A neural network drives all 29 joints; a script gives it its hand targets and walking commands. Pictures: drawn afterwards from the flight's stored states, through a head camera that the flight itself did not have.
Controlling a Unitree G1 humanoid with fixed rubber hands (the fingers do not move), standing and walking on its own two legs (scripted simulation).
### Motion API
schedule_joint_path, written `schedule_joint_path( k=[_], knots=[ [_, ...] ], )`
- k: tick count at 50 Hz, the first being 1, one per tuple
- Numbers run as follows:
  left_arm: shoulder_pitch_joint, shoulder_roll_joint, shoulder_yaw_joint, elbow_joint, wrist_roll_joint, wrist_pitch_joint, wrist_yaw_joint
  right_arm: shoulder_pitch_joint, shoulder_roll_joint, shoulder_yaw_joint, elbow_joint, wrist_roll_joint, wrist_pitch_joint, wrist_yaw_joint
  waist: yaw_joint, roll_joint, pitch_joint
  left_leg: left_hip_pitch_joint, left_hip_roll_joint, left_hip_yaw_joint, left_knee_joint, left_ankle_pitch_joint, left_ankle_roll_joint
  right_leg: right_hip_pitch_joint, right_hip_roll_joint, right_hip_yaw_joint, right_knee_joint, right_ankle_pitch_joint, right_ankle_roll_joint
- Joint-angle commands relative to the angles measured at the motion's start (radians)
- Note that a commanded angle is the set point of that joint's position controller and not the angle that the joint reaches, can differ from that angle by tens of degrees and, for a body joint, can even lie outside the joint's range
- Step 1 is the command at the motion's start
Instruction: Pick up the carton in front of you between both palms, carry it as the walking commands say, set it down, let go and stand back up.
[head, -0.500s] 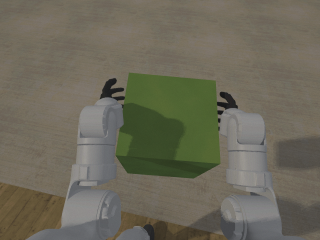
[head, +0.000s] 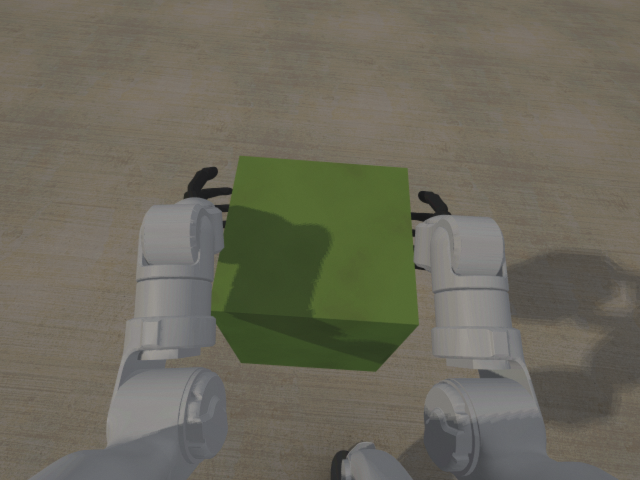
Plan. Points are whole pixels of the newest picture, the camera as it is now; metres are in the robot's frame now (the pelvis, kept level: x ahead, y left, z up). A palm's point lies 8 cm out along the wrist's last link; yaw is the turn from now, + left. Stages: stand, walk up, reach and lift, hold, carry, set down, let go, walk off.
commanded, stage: carry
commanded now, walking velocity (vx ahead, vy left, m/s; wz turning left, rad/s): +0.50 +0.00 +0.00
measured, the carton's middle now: (315, 275) +0.38 -0.01 +0.02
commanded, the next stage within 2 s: none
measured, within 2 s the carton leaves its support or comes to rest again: neither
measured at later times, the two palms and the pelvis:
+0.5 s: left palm (215, 102) +0.65 +0.14 +0.12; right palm (385, 117) +0.65 -0.14 +0.09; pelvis +0.27 +0.00 -0.01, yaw +1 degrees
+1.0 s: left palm (235, 46) +0.89 +0.13 +0.10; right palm (372, 60) +0.87 -0.15 +0.08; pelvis +0.57 -0.01 -0.02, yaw +0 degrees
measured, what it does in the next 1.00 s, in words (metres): walks ahead: right foot, then left foot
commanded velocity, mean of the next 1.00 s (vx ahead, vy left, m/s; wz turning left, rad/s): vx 0.50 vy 0.00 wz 0.00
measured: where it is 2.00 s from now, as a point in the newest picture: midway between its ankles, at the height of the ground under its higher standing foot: (294, 228)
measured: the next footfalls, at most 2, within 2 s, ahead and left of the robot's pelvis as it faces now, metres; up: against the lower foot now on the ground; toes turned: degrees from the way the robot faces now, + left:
right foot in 0.06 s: +0.24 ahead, -0.08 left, -0.02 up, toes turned -2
left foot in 0.58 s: +0.48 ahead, +0.11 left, -0.02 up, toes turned +6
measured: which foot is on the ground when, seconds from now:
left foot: down 0.00-0.08, up 0.10-0.56, down 0.58-1.00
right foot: up 0.00-0.04, down 0.06-0.60, up 0.62-0.98, down 1.00-1.00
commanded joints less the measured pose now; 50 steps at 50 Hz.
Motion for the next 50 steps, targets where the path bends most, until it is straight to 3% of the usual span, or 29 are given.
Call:
schedule_joint_path(
  k=[1,2,3,4,5,6,7,8,10,12,16,21,25,26,27,28,29,30,31,32,33,34,36,40,46,48,49,50],
  knots=[
    [-0.570,-1.193,-0.555,0.100,-0.446,0.032,-0.314,-0.768,1.089,0.505,-0.071,0.462,-0.075,0.470,-0.006,0.148,-0.376,0.266,0.169,-0.110,0.072,0.854,0.016,0.190,0.083,-0.077,-0.228,0.152,-0.036],
    [-0.550,-1.186,-0.539,0.122,-0.438,0.026,-0.319,-0.764,1.089,0.502,-0.052,0.463,-0.078,0.473,0.041,0.139,-0.393,0.210,0.160,-0.062,0.169,0.880,-0.012,0.352,0.089,-0.094,-0.294,0.207,-0.046],
    [-0.538,-1.171,-0.523,0.139,-0.429,0.019,-0.325,-0.754,1.091,0.502,-0.030,0.466,-0.084,0.476,0.095,0.100,-0.433,0.096,0.139,-0.020,0.326,0.745,-0.042,0.554,0.039,-0.073,-0.289,0.270,-0.052],
    [-0.514,-1.147,-0.499,0.162,-0.421,0.013,-0.332,-0.756,1.101,0.499,-0.020,0.464,-0.089,0.480,0.107,-0.055,-0.527,-0.156,0.108,-0.008,0.532,0.268,-0.076,0.851,-0.188,0.143,-0.091,0.690,-0.096],
    [-0.485,-1.117,-0.474,0.201,-0.393,0.004,-0.331,-0.759,1.124,0.482,0.013,0.458,-0.087,0.484,0.128,-0.291,-0.630,-0.522,-0.027,-0.036,0.830,-0.278,-0.138,1.161,-0.380,0.510,-0.061,0.717,-0.290],
    [-0.468,-1.143,-0.463,0.212,-0.405,-0.001,-0.336,-0.754,1.124,0.478,0.019,0.458,-0.090,0.482,0.140,-0.191,-0.661,-0.591,0.013,-0.097,0.907,-0.275,-0.107,1.145,-0.373,0.570,-0.109,0.371,-0.310],
    [-0.511,-1.159,-0.479,0.167,-0.423,-0.010,-0.343,-0.798,1.136,0.487,-0.020,0.473,-0.101,0.478,0.144,-0.120,-0.616,-0.646,0.049,-0.106,0.891,-0.229,-0.088,1.059,-0.326,0.548,-0.159,0.118,-0.284],
    [-0.578,-1.183,-0.500,0.108,-0.450,-0.013,-0.348,-0.844,1.138,0.494,-0.067,0.481,-0.113,0.469,0.131,-0.039,-0.544,-0.653,0.077,-0.093,0.826,-0.167,-0.081,0.946,-0.289,0.502,-0.201,0.051,-0.245],
    [-0.688,-1.226,-0.556,0.024,-0.511,-0.012,-0.349,-0.876,1.122,0.498,-0.144,0.487,-0.125,0.444,0.103,-0.003,-0.504,-0.584,0.121,-0.090,0.736,-0.094,-0.093,0.784,-0.260,0.441,-0.252,-0.047,-0.214],
    [-0.711,-1.245,-0.582,-0.014,-0.543,-0.009,-0.347,-0.862,1.119,0.509,-0.191,0.484,-0.129,0.421,0.092,-0.034,-0.500,-0.556,0.133,-0.066,0.681,-0.078,-0.108,0.726,-0.237,0.375,-0.271,-0.074,-0.213],
    [-0.659,-1.243,-0.598,-0.018,-0.542,0.005,-0.349,-0.850,1.111,0.548,-0.254,0.467,-0.131,0.393,0.113,-0.077,-0.494,-0.624,0.152,-0.032,0.511,-0.012,-0.128,0.788,-0.238,0.299,-0.270,0.087,-0.219],
    [-0.612,-1.199,-0.619,-0.048,-0.517,0.026,-0.343,-0.851,1.082,0.609,-0.311,0.463,-0.115,0.378,0.132,-0.107,-0.471,-0.596,0.129,0.014,0.269,0.163,-0.114,0.887,-0.188,0.175,-0.233,0.337,-0.159],
    [-0.539,-1.163,-0.613,0.003,-0.480,0.042,-0.341,-0.786,1.061,0.616,-0.245,0.450,-0.086,0.390,0.146,-0.133,-0.423,-0.482,0.060,0.084,0.012,0.244,-0.104,0.923,-0.148,0.085,-0.169,0.484,-0.112],
    [-0.527,-1.156,-0.608,0.022,-0.471,0.044,-0.343,-0.775,1.061,0.613,-0.219,0.449,-0.080,0.397,0.139,-0.143,-0.420,-0.406,0.036,0.111,-0.065,0.263,-0.098,0.906,-0.139,0.060,-0.133,0.536,-0.090],
    [-0.520,-1.148,-0.601,0.042,-0.466,0.046,-0.346,-0.762,1.063,0.605,-0.192,0.448,-0.076,0.405,0.110,-0.143,-0.442,-0.256,0.019,0.138,-0.155,0.321,-0.088,0.860,-0.126,0.021,-0.058,0.577,-0.055],
    [-0.517,-1.145,-0.598,0.060,-0.466,0.047,-0.349,-0.743,1.064,0.591,-0.165,0.446,-0.074,0.415,0.068,-0.124,-0.479,-0.029,0.045,0.138,-0.205,0.409,-0.068,0.740,-0.109,-0.021,0.037,0.505,-0.017],
    [-0.522,-1.145,-0.596,0.071,-0.466,0.048,-0.354,-0.723,1.050,0.570,-0.144,0.445,-0.074,0.424,0.033,-0.052,-0.533,0.229,0.197,-0.035,-0.138,0.480,-0.028,0.523,-0.098,-0.020,0.178,0.189,0.013],
    [-0.551,-1.181,-0.593,0.097,-0.477,0.055,-0.361,-0.723,1.009,0.538,-0.114,0.416,-0.076,0.425,0.036,0.199,-0.636,0.574,0.471,-0.395,-0.031,0.761,0.127,0.177,-0.021,-0.019,0.421,-0.252,0.044],
    [-0.557,-1.180,-0.585,0.105,-0.479,0.057,-0.367,-0.687,1.017,0.524,-0.082,0.406,-0.078,0.429,0.006,0.308,-0.617,0.631,0.492,-0.571,-0.122,0.640,0.213,-0.053,0.076,0.004,0.599,-0.591,0.059],
    [-0.577,-1.208,-0.589,0.091,-0.484,0.053,-0.367,-0.682,1.030,0.511,-0.111,0.410,-0.078,0.437,0.016,0.237,-0.557,0.587,0.459,-0.503,-0.140,0.524,0.181,-0.118,0.018,0.050,0.635,-0.585,0.036],
    [-0.589,-1.218,-0.581,0.071,-0.489,0.051,-0.367,-0.709,1.052,0.505,-0.146,0.418,-0.076,0.443,0.020,0.138,-0.511,0.508,0.429,-0.439,-0.159,0.485,0.131,-0.121,-0.018,0.063,0.583,-0.528,0.028],
    [-0.586,-1.231,-0.577,0.060,-0.491,0.051,-0.366,-0.738,1.071,0.505,-0.182,0.428,-0.073,0.449,0.032,0.088,-0.454,0.408,0.411,-0.367,-0.199,0.480,0.087,-0.083,-0.048,0.061,0.491,-0.470,0.033],
    [-0.555,-1.244,-0.566,0.025,-0.486,0.050,-0.360,-0.770,1.110,0.513,-0.239,0.443,-0.067,0.456,0.054,0.108,-0.432,0.293,0.378,-0.257,-0.270,0.417,0.046,0.030,-0.057,0.030,0.339,-0.403,0.053],
    [-0.446,-1.275,-0.605,-0.067,-0.461,0.054,-0.340,-0.647,1.133,0.533,-0.309,0.412,-0.047,0.467,0.063,0.167,-0.414,0.278,0.330,-0.110,-0.315,0.445,0.036,0.101,-0.046,-0.043,0.087,-0.296,0.080],
    [-0.191,-1.264,-0.729,-0.194,-0.432,0.062,-0.337,-0.337,1.095,0.623,-0.392,0.346,-0.029,0.476,0.050,0.194,-0.356,0.321,0.282,0.012,-0.257,0.605,-0.016,0.204,-0.014,-0.131,-0.202,-0.102,0.075],
    [-0.110,-1.260,-0.765,-0.208,-0.431,0.058,-0.352,-0.261,1.090,0.669,-0.408,0.341,-0.033,0.483,0.060,0.168,-0.358,0.281,0.255,0.065,-0.143,0.626,-0.048,0.356,0.011,-0.184,-0.323,-0.037,0.064],
    [-0.077,-1.253,-0.778,-0.213,-0.429,0.055,-0.360,-0.218,1.092,0.694,-0.412,0.344,-0.036,0.486,0.064,0.131,-0.387,0.168,0.236,0.099,-0.037,0.596,-0.072,0.542,0.001,-0.192,-0.315,-0.056,0.048],
    [-0.022,-1.228,-0.773,-0.211,-0.422,0.055,-0.365,-0.185,1.107,0.711,-0.406,0.359,-0.036,0.493,0.084,0.073,-0.435,-0.001,0.223,0.114,0.117,0.413,-0.105,0.750,-0.102,-0.076,-0.281,-0.109,0.014]
  ],
)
